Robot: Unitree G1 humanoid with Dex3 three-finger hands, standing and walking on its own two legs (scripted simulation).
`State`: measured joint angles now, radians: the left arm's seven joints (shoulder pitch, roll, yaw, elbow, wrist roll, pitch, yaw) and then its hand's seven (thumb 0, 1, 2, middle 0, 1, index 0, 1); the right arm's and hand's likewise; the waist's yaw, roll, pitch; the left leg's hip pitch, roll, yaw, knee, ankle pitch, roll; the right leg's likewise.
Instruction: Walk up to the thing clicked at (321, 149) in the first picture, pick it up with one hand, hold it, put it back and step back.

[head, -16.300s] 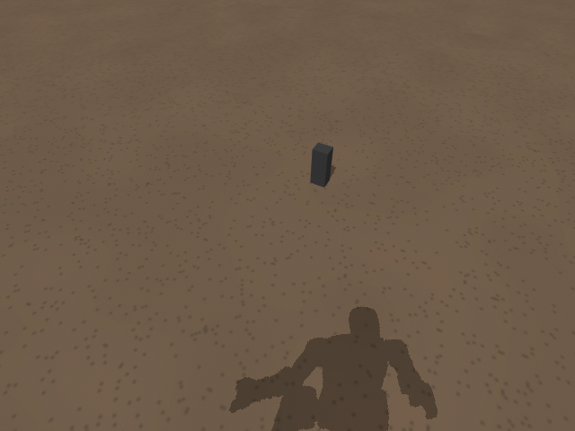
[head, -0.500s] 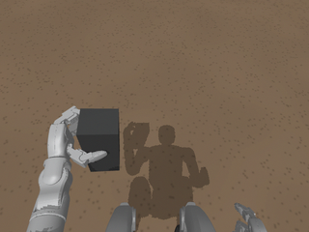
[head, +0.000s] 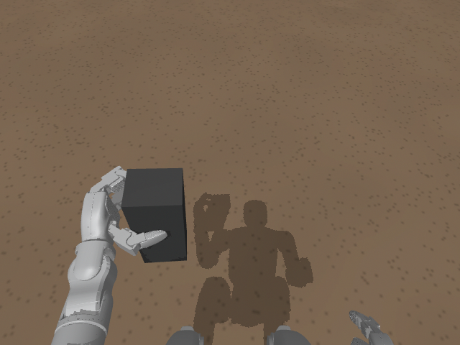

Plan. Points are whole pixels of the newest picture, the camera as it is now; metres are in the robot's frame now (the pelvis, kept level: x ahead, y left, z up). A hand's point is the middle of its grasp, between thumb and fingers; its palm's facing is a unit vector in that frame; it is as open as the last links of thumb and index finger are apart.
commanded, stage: hold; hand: left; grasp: from the side
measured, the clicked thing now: (161, 221) +0.33 +0.14 +0.00
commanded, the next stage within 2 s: crouch in 0.78 s
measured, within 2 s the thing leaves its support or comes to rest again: neither
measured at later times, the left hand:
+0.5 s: hand (138, 202) +0.34 +0.17 +0.06, palm faces +0.11 -0.99 +0.00, open 10.8 cm
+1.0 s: hand (132, 203) +0.33 +0.17 +0.07, palm faces +0.12 -0.99 +0.00, open 10.8 cm
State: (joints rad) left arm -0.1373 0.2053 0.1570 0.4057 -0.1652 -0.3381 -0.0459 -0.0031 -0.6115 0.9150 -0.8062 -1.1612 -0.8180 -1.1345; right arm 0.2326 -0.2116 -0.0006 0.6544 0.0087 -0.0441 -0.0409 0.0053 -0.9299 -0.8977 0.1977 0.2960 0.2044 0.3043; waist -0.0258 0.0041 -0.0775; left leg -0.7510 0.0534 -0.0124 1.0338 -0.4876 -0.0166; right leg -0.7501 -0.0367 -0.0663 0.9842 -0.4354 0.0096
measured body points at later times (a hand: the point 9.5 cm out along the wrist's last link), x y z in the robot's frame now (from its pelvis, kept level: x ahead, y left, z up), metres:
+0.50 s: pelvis +0.01 +0.00 +0.02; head +0.06 +0.00 +0.46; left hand +0.33 +0.22 +0.06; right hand +0.13 -0.25 -0.09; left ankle +0.01 +0.13 -0.67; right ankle +0.03 -0.13 -0.67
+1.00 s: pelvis +0.01 +0.00 +0.03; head +0.04 +0.01 +0.48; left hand +0.32 +0.23 +0.08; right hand +0.14 -0.24 -0.08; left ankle +0.01 +0.13 -0.67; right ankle +0.03 -0.13 -0.67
